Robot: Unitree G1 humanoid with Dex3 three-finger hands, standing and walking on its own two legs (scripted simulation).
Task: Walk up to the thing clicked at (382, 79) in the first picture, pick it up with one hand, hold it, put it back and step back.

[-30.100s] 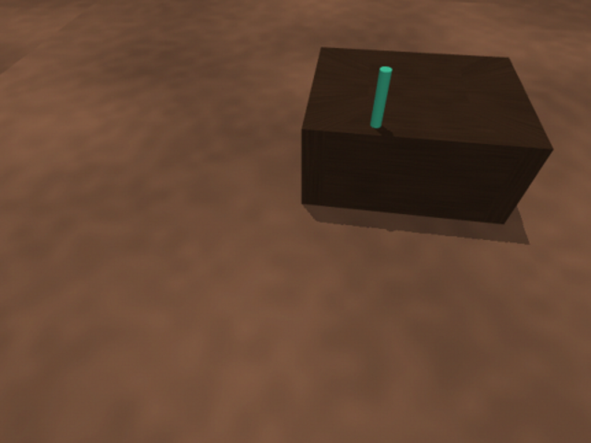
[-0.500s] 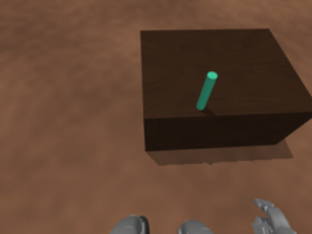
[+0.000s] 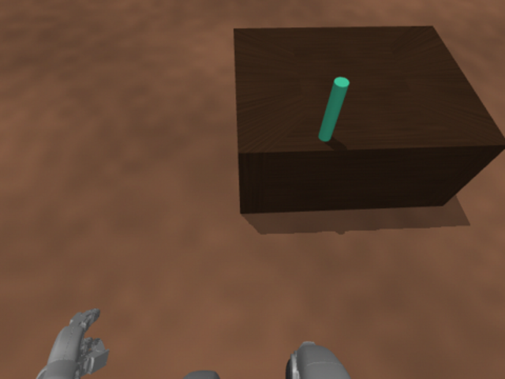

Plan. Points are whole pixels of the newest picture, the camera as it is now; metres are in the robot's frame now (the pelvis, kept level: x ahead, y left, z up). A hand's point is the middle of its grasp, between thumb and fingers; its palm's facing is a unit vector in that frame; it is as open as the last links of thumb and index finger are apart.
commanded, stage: step back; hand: right
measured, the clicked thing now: (332, 112) +0.83 -0.26 -0.22
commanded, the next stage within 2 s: stand in 1.66 s
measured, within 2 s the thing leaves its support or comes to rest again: neither
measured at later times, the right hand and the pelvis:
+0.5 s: hand out of the picture -0.03 -0.29 -0.14, palm faces +0.04 +0.92 -0.39, open 7.3 cm; pelvis -0.14 -0.02 +0.01, yaw -4 degrees
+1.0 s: hand out of the picture -0.15 -0.28 -0.13, palm faces +0.03 +0.92 -0.39, open 7.4 cm; pelvis -0.24 -0.02 +0.01, yaw -2 degrees
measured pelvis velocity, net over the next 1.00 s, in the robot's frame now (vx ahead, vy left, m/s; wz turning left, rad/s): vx -0.24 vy -0.02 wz -0.04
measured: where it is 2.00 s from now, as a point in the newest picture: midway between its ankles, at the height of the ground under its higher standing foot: outside the picture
